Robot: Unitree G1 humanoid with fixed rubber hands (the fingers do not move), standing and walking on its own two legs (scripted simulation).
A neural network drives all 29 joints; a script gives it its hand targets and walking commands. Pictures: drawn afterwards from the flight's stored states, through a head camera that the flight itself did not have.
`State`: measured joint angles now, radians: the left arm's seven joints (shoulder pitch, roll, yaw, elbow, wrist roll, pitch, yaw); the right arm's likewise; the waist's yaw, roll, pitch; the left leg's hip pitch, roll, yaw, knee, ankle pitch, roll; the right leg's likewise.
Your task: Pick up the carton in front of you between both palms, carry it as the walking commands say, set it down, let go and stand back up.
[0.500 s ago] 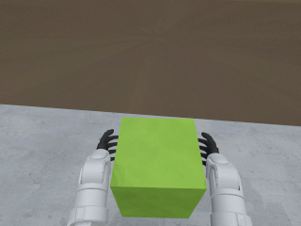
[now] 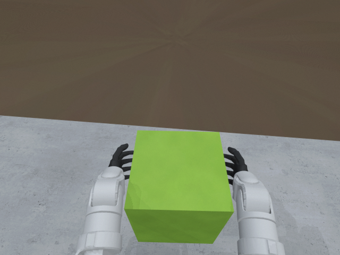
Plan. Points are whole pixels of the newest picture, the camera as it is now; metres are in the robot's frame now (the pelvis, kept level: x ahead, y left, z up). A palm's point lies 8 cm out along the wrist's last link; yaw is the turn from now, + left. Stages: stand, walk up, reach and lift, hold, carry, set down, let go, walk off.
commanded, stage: hold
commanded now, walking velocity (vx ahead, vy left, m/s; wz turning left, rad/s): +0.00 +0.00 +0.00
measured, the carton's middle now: (176, 189) +0.29 +0.00 -0.03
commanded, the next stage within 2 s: carry in 0.26 s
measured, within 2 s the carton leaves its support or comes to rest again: neither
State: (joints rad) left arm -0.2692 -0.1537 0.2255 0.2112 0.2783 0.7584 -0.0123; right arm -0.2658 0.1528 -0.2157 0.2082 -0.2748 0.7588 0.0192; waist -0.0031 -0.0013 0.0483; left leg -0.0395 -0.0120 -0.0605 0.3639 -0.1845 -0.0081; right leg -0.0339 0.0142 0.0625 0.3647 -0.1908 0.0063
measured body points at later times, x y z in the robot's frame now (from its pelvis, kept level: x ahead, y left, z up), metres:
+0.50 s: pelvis +0.04 -0.01 -0.01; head +0.00 -0.01 +0.44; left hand +0.34 +0.14 +0.06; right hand +0.33 -0.16 +0.06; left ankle +0.02 +0.13 -0.75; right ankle +0.02 -0.13 -0.74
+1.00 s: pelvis +0.29 -0.04 -0.03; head +0.28 -0.04 +0.42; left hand +0.55 +0.11 +0.08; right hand +0.54 -0.19 +0.07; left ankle +0.10 +0.09 -0.74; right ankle +0.41 -0.12 -0.75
